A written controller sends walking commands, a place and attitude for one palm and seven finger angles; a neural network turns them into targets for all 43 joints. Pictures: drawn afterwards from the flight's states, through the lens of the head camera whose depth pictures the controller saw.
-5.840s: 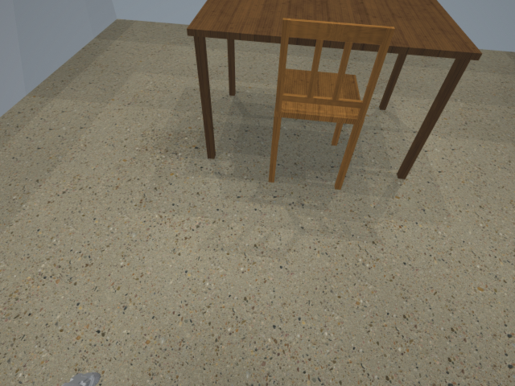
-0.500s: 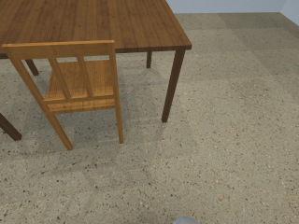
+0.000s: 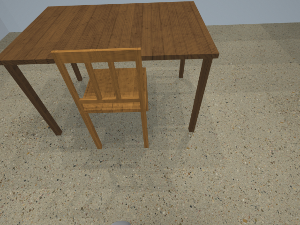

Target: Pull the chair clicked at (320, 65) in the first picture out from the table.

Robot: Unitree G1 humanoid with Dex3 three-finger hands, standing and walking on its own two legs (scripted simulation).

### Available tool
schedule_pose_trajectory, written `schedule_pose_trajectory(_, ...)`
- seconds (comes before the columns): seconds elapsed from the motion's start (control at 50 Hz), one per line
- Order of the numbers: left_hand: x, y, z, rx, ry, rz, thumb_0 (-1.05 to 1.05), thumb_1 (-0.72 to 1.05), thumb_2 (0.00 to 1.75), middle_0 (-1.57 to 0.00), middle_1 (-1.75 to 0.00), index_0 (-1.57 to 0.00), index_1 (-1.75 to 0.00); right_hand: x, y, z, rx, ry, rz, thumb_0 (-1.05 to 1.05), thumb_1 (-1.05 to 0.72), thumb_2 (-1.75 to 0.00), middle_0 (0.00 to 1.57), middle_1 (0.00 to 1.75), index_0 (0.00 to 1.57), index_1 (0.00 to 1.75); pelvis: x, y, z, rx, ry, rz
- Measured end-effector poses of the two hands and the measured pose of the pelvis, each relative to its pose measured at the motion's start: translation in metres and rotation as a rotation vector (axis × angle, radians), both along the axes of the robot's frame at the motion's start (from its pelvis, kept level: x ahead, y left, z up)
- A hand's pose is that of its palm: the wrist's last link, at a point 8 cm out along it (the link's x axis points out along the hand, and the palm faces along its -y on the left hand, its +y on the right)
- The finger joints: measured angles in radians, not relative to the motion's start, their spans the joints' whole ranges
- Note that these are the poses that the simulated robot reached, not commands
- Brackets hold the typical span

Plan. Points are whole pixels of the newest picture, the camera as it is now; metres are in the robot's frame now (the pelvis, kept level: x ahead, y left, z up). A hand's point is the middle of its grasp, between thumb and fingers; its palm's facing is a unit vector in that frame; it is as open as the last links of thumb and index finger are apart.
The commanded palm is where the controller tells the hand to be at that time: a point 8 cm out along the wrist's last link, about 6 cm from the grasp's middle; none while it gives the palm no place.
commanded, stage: take the last steps up to it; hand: left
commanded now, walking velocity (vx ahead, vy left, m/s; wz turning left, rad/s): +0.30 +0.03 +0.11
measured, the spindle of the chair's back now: (94, 81) +0.78 +0.33 -0.11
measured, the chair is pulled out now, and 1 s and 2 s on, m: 0.00 0.00 0.00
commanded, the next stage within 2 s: come to a stop and stand still in 1.00 s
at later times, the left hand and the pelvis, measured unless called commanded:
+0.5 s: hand out of the picture +0.09 +0.24 -0.18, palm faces +0.07 -0.98 -0.16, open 7.4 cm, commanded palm none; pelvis +0.08 +0.06 +0.00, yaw +2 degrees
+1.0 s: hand (102, 182) +0.29 +0.19 -0.17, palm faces +0.06 -0.98 -0.19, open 7.2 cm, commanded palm none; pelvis +0.26 +0.01 +0.00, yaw +2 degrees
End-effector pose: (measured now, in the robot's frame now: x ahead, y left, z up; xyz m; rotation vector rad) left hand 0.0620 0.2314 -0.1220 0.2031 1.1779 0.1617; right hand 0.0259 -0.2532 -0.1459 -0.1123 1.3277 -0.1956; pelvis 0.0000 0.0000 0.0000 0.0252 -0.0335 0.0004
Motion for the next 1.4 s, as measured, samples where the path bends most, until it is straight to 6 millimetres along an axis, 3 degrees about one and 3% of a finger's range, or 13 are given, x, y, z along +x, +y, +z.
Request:
schedule_pose_trajectory(0.1, -0.05, 0.02, -0.012, -0.023, 0.087, 0.082, 0.01, 0.91, 0.9, -0.2, -0.3, -0.21, -0.3, 0.024, 0.016, 0.009, -0.019, -0.012, 0.085, 0.01, -0.91, -0.9, 0.2, 0.3, 0.2, 0.3, 0.002, 0.013, 0.0, -0.009, 0.008, 0.032)
schedule_pose_trajectory(0.2, -0.102, 0.048, -0.034, -0.059, 0.232, 0.16, 0.01, 0.91, 0.9, -0.2, -0.3, -0.21, -0.3, 0.06, 0.046, 0.013, -0.058, -0.105, 0.148, 0.01, -0.91, -0.9, 0.2, 0.3, 0.2, 0.3, 0.012, 0.039, -0.01, -0.039, 0.015, 0.045)
schedule_pose_trajectory(0.28, -0.109, 0.061, -0.035, -0.076, 0.328, 0.151, 0.01, 0.91, 0.9, -0.2, -0.3, -0.2, -0.3, 0.061, 0.07, 0.021, -0.057, -0.129, 0.131, 0.01, -0.91, -0.9, 0.2, 0.3, 0.2, 0.3, 0.024, 0.051, -0.005, -0.039, 0.004, 0.031)
schedule_pose_trajectory(0.36, -0.077, 0.067, -0.027, -0.091, 0.289, 0.134, 0.01, 0.91, 0.9, -0.2, -0.29, -0.2, -0.3, 0.042, 0.083, 0.022, -0.045, -0.051, 0.097, 0.0, -0.92, -0.9, 0.2, 0.3, 0.2, 0.3, 0.041, 0.059, 0.004, -0.043, 0.004, 0.037)
schedule_pose_trajectory(0.46, -0.013, 0.066, -0.025, -0.091, 0.206, 0.105, 0.01, 0.91, 0.9, -0.19, -0.29, -0.2, -0.3, 0.016, 0.093, 0.017, -0.013, 0.077, 0.044, 0.01, -0.92, -0.9, 0.2, 0.3, 0.2, 0.3, 0.066, 0.061, 0.005, -0.031, 0.007, 0.034)
schedule_pose_trajectory(0.58, 0.088, 0.05, -0.025, -0.083, 0.111, 0.022, 0.01, 0.91, 0.9, -0.19, -0.29, -0.2, -0.3, -0.001, 0.096, 0.008, 0.031, 0.209, -0.041, 0.01, -0.91, -0.9, 0.2, 0.3, 0.2, 0.3, 0.106, 0.049, -0.002, -0.018, 0.009, 0.02)
schedule_pose_trajectory(0.68, 0.184, 0.025, -0.029, -0.062, -0.009, -0.05, 0.01, 0.91, 0.9, -0.19, -0.3, -0.2, -0.3, 0.006, 0.083, -0.008, 0.067, 0.307, -0.095, 0.01, -0.91, -0.9, 0.2, 0.3, 0.21, 0.3, 0.152, 0.026, -0.019, -0.017, 0.011, 0.011)
schedule_pose_trajectory(0.76, 0.22, 0.009, -0.027, -0.054, -0.081, -0.035, 0.01, 0.91, 0.9, -0.2, -0.3, -0.2, -0.3, 0.048, 0.061, -0.016, 0.069, 0.304, -0.089, 0.01, -0.91, -0.9, 0.2, 0.3, 0.2, 0.3, 0.179, 0.011, -0.023, -0.027, 0.0, 0.016)
schedule_pose_trajectory(0.9, 0.223, 0.006, -0.016, -0.034, 0.005, 0.032, -0.01, 0.95, 0.9, -0.2, -0.3, -0.21, -0.3, 0.19, 0.032, -0.002, 0.019, 0.053, -0.009, 0.01, -0.91, -0.9, 0.2, 0.3, 0.2, 0.3, 0.226, 0.004, -0.004, -0.043, 0.021, 0.031)
schedule_pose_trajectory(1.0, 0.218, 0.011, -0.021, -0.059, 0.086, 0.063, 0.0, 0.94, 0.9, -0.2, -0.3, -0.21, -0.3, 0.278, 0.032, 0.009, -0.008, -0.078, 0.054, 0.01, -0.92, -0.9, 0.19, 0.3, 0.2, 0.3, 0.26, 0.01, -0.001, -0.053, 0.028, 0.03)
schedule_pose_trajectory(1.1, 0.214, 0.018, -0.039, -0.106, 0.173, 0.122, 0.0, 0.92, 0.9, -0.2, -0.3, -0.2, -0.3, 0.347, 0.048, 0.012, -0.034, -0.152, 0.124, 0.01, -0.92, -0.9, 0.19, 0.3, 0.2, 0.3, 0.298, 0.027, -0.009, -0.07, 0.016, 0.033)
schedule_pose_trajectory(1.22, 0.228, 0.022, -0.041, -0.113, 0.263, 0.132, 0.01, 0.92, 0.9, -0.2, -0.3, -0.2, -0.3, 0.381, 0.07, 0.015, -0.042, -0.152, 0.123, 0.0, -0.93, -0.9, 0.2, 0.3, 0.2, 0.3, 0.328, 0.037, -0.005, -0.036, 0.01, 0.023)
schedule_pose_trajectory(1.4, 0.277, 0.021, -0.028, -0.055, 0.218, 0.11, 0.01, 0.91, 0.9, -0.2, -0.3, -0.2, -0.3, 0.391, 0.046, 0.013, -0.043, -0.088, 0.086, -0.01, -0.94, -0.9, 0.2, 0.3, 0.21, 0.3, 0.336, 0.019, 0.0, -0.03, 0.006, 0.016)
